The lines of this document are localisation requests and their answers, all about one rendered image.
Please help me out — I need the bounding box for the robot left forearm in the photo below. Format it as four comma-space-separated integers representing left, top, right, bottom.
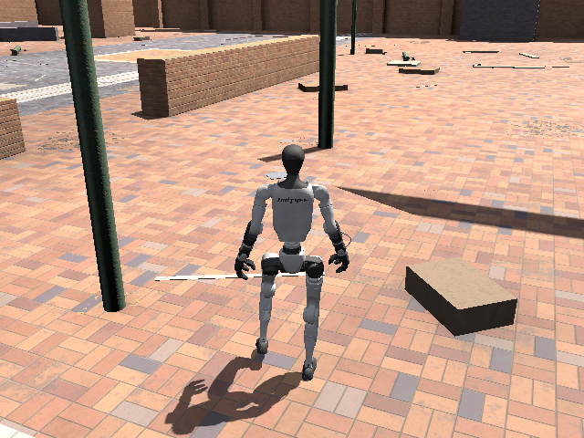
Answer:
237, 221, 257, 261

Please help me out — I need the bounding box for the robot left shin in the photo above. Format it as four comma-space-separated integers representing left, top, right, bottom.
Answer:
259, 283, 272, 343

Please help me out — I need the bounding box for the robot right forearm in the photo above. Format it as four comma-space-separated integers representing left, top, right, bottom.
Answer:
328, 220, 347, 256

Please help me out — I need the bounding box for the right robot upper arm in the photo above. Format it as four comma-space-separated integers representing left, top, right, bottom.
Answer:
312, 184, 338, 235

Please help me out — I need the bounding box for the robot left hand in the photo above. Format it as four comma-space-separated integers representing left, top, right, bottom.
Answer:
235, 258, 256, 280

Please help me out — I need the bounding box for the left robot upper arm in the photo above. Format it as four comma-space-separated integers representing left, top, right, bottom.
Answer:
249, 184, 274, 235

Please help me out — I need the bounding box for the robot right hand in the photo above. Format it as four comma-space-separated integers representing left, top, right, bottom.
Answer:
328, 252, 349, 273

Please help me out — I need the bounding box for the robot left thigh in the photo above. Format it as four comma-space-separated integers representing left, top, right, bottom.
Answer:
261, 253, 280, 298

